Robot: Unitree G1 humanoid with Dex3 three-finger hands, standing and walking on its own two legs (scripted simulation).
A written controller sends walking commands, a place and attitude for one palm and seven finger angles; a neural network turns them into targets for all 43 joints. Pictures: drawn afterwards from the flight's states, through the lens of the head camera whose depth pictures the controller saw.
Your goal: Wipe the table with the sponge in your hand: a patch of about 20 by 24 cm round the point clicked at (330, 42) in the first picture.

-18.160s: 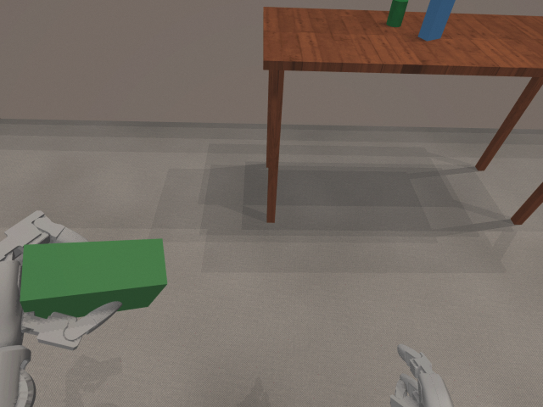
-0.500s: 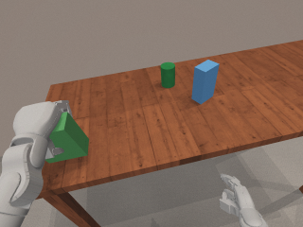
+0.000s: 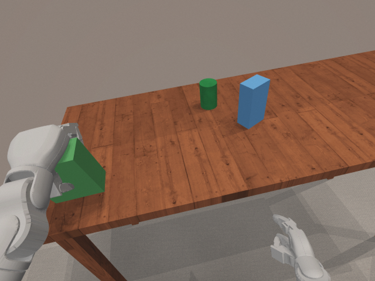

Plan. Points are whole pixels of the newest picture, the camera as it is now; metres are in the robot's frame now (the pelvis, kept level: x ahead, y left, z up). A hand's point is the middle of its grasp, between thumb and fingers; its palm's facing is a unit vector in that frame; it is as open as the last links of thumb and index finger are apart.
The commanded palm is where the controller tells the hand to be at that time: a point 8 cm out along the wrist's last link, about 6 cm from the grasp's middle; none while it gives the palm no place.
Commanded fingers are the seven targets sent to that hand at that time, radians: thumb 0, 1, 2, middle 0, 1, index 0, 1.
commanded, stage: move the sponge above the wiping area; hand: left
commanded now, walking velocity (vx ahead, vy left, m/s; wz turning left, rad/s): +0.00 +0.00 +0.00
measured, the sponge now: (71, 177) +0.25 +0.30 +0.13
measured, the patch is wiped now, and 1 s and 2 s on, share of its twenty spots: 0.00 0.00 0.00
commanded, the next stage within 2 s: none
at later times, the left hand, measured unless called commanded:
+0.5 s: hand (54, 162) +0.25 +0.31 +0.17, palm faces +0.10 -0.04 -0.99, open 9.5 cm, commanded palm +0.21 +0.29 +0.24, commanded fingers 0.00 0.10 1.30 -1.20 -1.60 -1.20 -1.60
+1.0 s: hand (67, 168) +0.24 +0.29 +0.16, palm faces +0.10 -0.07 -0.99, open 9.5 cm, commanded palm +0.21 +0.29 +0.25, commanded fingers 0.00 0.10 1.30 -1.20 -1.60 -1.20 -1.60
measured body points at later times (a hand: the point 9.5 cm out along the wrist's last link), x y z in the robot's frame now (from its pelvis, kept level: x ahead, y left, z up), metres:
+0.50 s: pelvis +0.00 +0.00 +0.00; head -0.01 -0.05 +0.45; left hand +0.24 +0.31 +0.23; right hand +0.26 -0.19 -0.08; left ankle +0.04 +0.11 -0.74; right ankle +0.02 -0.08 -0.74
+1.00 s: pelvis +0.00 +0.01 +0.00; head -0.01 -0.04 +0.45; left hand +0.23 +0.29 +0.21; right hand +0.26 -0.19 -0.08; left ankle +0.04 +0.11 -0.74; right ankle +0.02 -0.08 -0.74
